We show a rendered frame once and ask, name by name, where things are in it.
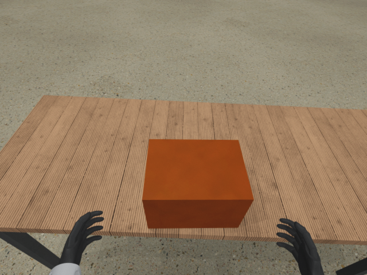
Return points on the right robot hand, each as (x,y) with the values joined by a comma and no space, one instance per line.
(303,249)

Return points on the carton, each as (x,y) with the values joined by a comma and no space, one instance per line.
(195,184)

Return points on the table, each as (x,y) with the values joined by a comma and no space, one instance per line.
(73,155)

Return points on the left robot hand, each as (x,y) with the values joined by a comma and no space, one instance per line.
(78,241)

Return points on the left robot forearm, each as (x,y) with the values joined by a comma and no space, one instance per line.
(66,269)

